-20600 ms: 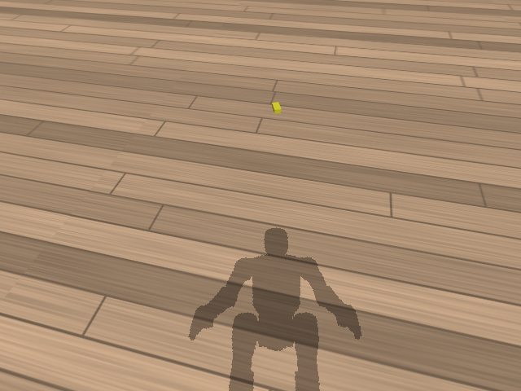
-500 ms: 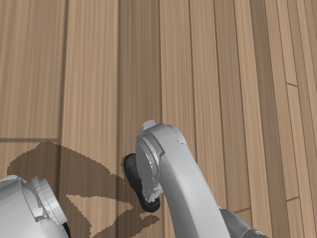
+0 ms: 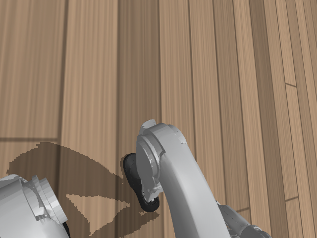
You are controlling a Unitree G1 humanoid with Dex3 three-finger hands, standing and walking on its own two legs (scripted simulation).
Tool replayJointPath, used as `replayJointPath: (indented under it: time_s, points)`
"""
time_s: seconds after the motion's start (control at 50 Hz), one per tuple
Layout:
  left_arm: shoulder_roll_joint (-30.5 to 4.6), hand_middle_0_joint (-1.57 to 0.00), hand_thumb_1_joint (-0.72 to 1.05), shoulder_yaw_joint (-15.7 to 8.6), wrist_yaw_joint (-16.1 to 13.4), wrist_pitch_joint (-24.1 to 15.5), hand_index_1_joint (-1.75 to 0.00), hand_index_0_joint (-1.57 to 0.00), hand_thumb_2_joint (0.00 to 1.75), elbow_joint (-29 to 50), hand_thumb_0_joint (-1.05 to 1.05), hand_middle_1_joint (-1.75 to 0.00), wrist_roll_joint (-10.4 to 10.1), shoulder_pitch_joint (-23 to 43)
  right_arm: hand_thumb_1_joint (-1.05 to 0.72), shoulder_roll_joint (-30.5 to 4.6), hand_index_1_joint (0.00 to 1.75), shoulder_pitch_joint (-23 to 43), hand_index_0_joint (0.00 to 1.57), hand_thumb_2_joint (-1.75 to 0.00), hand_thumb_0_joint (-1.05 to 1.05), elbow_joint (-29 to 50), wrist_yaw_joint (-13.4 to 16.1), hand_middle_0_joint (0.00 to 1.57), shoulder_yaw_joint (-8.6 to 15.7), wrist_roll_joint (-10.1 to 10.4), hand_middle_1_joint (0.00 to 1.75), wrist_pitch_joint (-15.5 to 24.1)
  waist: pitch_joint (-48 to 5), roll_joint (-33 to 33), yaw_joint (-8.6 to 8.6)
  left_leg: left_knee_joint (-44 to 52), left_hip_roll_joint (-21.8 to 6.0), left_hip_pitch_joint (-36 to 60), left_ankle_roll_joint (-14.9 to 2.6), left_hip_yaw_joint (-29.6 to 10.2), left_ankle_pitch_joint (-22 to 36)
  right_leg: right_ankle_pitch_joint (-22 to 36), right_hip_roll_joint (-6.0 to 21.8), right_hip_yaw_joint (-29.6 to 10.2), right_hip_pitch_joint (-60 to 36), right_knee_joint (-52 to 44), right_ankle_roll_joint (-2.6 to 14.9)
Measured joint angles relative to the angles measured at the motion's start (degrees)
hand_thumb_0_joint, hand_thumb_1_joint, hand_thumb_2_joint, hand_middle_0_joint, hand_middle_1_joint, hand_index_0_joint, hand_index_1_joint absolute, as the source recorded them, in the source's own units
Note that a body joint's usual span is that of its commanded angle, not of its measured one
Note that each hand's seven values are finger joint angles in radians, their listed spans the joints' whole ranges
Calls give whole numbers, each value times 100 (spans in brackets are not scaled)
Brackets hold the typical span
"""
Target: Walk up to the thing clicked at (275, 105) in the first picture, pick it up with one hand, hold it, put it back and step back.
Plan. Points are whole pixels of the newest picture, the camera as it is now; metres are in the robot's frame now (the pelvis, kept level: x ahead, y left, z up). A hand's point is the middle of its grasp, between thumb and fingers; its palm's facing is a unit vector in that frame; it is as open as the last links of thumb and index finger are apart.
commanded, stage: close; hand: left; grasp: from above
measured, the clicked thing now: out of the picture +0.48 +0.35 -0.29
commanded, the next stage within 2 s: settle in 1.10 s
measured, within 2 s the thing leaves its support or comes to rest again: leaves its support in 1.44 s
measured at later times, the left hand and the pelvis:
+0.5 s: hand out of the picture +0.46 +0.34 -0.25, palm faces -0.46 -0.13 -0.88, open 7.6 cm; pelvis +0.00 +0.00 +0.00, yaw +0 degrees
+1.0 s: hand out of the picture +0.46 +0.35 -0.25, palm faces -0.47 -0.14 -0.87, open 7.4 cm; pelvis +0.00 +0.00 +0.00, yaw +0 degrees
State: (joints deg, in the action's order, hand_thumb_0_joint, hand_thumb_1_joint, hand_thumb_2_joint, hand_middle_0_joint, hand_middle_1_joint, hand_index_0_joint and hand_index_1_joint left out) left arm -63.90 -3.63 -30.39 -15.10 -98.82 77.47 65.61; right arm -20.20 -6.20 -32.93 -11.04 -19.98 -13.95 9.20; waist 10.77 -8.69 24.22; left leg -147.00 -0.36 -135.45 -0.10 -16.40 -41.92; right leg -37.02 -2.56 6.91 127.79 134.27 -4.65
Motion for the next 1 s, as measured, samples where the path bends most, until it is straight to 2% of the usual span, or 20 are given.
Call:
replayJointPath:
  time_s: [0.06, 0.2, 0.26, 0.34, 0.38, 0.42, 0.48, 0.54, 0.62, 0.7, 0.76, 0.84, 1.0]
  points:
    - [-2, -64, 24, -81, 41, -23, -49, -68, 37, 100, 0, -52, 5, -21, -90, -10, 30, -24, 20, -90, 0, 3, 6, 20, -2, 5, 30, 2, 5, 9, -26, 6, -7, -11, -5, 6, 4, 10, -1, -1, 13, -7, 20]
    - [-61, -69, 32, -61, 108, -95, -43, -74, 31, 148, 0, -47, -3, -21, -90, 3, 30, -21, 20, -90, 0, 2, 35, 20, -21, -23, 30, -57, 30, -5, -43, 2, -11, -1, -12, -1, -2, 15, -1, 8, -2, -15, 13]
    - [-66, -71, 35, 41, 75, -101, -41, -76, 28, 48, 0, -45, -56, -1, -90, 1, 30, -2, 20, -90, 0, -1, 27, 20, -52, -34, 30, -88, 29, -4, -31, -1, -5, 4, -18, -6, -1, 6, 5, 14, -20, -19, 2]
    - [-85, -75, 39, 5, 80, -144, -38, -79, 25, 142, 0, -43, 11, -18, -90, 13, 30, -17, 20, -90, 0, 16, 52, 20, -61, -39, 30, -84, 31, -14, -48, 5, -12, 6, -20, -9, 2, 20, 3, 21, -21, -31, 25]
    - [-68, -77, 41, 66, 58, -130, -37, -80, 23, 90, 0, -42, -28, 0, -90, 8, 30, -14, 20, -90, 0, -4, 33, 20, -80, -48, 30, -81, 14, -9, -50, -2, -10, 2, -19, -8, -1, 15, 7, 22, -18, -23, 38]
    - [-75, -77, 42, 66, 56, -138, -35, -81, 21, 81, 0, -40, -44, -13, -90, 10, 30, 11, 20, -90, 0, -13, 33, 20, -105, -42, 30, -85, 23, -6, -43, -9, -9, 3, -22, -15, -1, 13, 6, 26, -25, -24, 17]
    - [-72, -79, 43, -20, 73, -175, -32, -83, 18, 188, 0, -37, 53, -22, -90, 36, 30, -12, 20, -90, 0, -8, 41, 20, -78, -47, 30, -84, 8, -10, -65, -3, -16, -2, -15, -15, -3, 26, 7, 28, -8, -25, 35]
    - [-79, -81, 44, 52, 31, -129, -29, -85, 14, 90, 0, -34, -11, 2, -90, 48, 30, 9, 20, -90, 0, -12, 34, 20, -74, -51, 30, -90, 6, -8, -42, -6, -13, -3, -25, -11, -5, 14, 10, 21, -15, -24, -16]
    - [-84, -84, 45, -11, 72, -118, -25, -87, 10, 197, 0, -30, 38, -15, -90, 42, 30, -6, 20, -90, 0, 12, 59, 20, -39, -35, 30, -58, 24, -9, -51, 4, -24, -13, -39, 5, 0, 29, 8, 14, -4, -36, -1]
    - [-100, -86, 47, 29, 36, -63, -20, -90, 6, 106, 0, -26, -63, 16, -90, 12, 30, 11, 20, -90, 0, 12, 50, 20, -64, -14, 30, -54, 37, -11, -23, 1, -27, -17, -59, 16, 1, 21, 10, 8, -12, -39, -11]
    - [-115, -88, 46, -66, 127, -77, -18, -92, 3, 215, 0, -23, 3, 4, -90, 3, 30, -19, 20, -90, 0, 24, 69, 20, -53, -4, 30, -57, 34, -2, -40, 5, -31, -26, -60, 19, 3, 30, 12, 12, -2, -45, 20]
    - [-117, -90, 47, -1, 146, -41, -15, -93, 1, 135, 0, -20, -62, 46, -90, -5, 30, -32, 20, -90, 0, 6, 57, 20, -60, -2, 30, -103, 0, 9, -39, 4, -26, -32, -58, 20, -2, 19, 21, 13, 3, -39, 28]
    - [-153, -93, 46, 33, 194, -129, -12, -96, 0, 183, 0, -16, -54, 10, -90, -6, 30, -15, 20, -90, 0, 19, 77, 20, -82, -23, 30, -142, 45, -3, -59, -3, -29, -18, -59, 15, -2, 22, 22, 19, -12, -37, 40]
